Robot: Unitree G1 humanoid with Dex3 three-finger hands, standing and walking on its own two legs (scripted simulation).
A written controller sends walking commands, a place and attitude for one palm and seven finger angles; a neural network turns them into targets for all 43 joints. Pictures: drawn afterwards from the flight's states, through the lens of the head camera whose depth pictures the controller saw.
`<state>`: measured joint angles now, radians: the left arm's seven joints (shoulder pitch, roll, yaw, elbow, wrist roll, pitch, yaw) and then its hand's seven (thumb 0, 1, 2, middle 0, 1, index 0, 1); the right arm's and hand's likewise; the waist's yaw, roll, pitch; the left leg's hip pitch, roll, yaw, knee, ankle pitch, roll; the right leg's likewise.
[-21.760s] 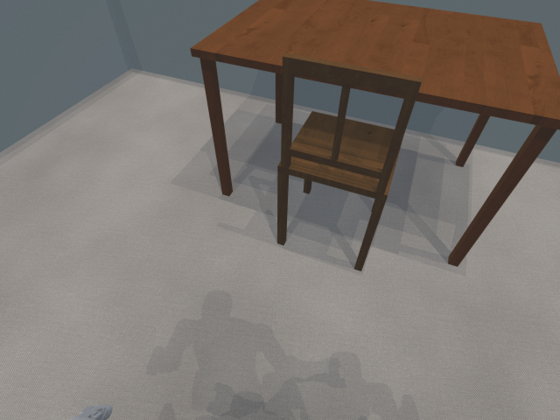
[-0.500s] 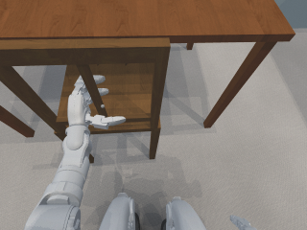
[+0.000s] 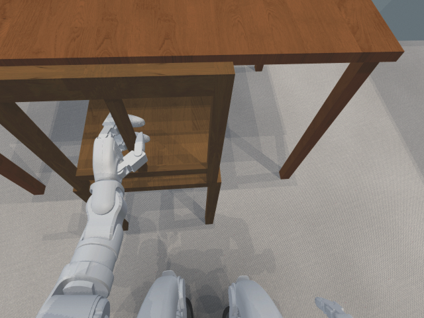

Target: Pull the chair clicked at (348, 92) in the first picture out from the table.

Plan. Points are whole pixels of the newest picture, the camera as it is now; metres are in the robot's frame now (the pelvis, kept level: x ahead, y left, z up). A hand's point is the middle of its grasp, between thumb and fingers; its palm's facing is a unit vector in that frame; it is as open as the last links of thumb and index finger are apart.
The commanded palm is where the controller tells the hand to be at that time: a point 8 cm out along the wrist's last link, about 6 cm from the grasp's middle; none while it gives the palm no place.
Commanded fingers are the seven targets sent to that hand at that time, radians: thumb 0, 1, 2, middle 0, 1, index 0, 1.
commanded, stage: hook a spindle and tug to test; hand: left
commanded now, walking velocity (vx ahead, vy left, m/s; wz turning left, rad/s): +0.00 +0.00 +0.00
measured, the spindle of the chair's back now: (130, 139) +0.45 +0.15 +0.02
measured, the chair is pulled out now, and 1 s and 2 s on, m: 0.00 0.07 0.17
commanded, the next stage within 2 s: step backward, pulling the chair out in 0.46 s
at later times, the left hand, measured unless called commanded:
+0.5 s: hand (140, 172) +0.37 +0.13 +0.02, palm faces +0.07 -1.00 +0.00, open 5.4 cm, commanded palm +0.34 +0.17 +0.02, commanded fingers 0.00 0.90 0.90 -0.50 -1.45 -0.50 -1.45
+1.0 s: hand (142, 178) +0.35 +0.12 +0.04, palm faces -0.05 -0.99 -0.12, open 5.1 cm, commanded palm +0.32 +0.17 +0.04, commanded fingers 0.00 0.90 0.90 -0.50 -1.45 -0.50 -1.45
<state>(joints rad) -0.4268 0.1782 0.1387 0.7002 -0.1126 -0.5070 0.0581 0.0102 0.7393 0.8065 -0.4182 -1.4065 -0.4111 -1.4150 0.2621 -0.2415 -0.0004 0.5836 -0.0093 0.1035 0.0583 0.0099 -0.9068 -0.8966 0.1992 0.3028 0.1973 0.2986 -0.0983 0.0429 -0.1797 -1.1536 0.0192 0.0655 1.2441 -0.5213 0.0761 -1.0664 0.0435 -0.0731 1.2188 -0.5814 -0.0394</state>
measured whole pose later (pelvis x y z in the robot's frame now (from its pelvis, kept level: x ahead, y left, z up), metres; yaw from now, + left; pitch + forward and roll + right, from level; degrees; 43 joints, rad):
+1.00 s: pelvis +0.01 +0.01 +0.10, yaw -1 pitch +8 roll +0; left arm -0.33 0.17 0.00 0.83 -0.08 -0.20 0.06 0.06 0.74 0.79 -0.29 -1.16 -0.49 -1.45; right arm 0.23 -0.25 0.01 0.58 0.03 0.19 -0.10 0.01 -0.90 -0.90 0.20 0.30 0.20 0.30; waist -0.08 0.01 0.04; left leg -0.46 -0.02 0.11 0.59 -0.26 0.08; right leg -0.41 0.02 -0.01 0.60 -0.32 -0.01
